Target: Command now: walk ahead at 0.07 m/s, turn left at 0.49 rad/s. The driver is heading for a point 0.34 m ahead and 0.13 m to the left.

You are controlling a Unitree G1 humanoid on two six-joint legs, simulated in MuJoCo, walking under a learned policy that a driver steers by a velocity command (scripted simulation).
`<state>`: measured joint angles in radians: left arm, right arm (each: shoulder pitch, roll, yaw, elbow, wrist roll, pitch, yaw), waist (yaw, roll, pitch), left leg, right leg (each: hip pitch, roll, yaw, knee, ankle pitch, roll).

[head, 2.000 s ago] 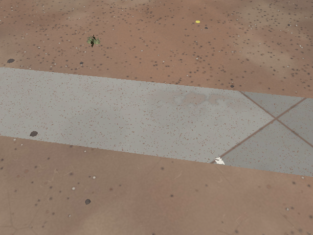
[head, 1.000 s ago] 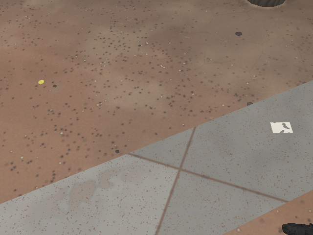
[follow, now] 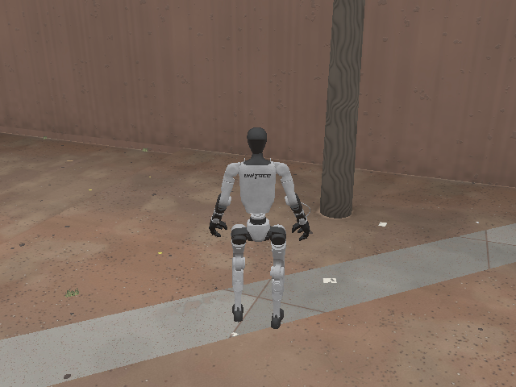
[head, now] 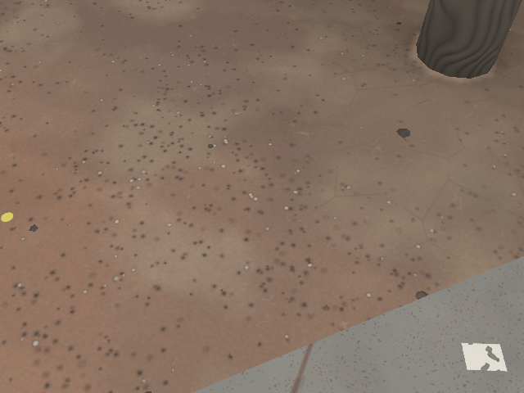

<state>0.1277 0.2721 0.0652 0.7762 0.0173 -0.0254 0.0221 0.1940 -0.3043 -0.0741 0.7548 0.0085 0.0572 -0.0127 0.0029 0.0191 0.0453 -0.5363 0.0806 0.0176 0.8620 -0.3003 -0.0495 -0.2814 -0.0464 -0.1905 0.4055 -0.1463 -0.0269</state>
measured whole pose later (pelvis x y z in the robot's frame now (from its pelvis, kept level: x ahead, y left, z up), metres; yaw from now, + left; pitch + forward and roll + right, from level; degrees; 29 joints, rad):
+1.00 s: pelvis +0.02 +0.03 -0.01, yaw +31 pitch +1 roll +0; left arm 0.16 0.30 0.06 0.79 0.01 0.01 0.00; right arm 0.17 -0.28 -0.06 0.60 -0.01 0.06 -0.01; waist 0.03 -0.03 0.05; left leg -0.26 -0.01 -0.01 0.51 -0.25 0.01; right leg -0.27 -0.08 -0.05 0.59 -0.39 0.05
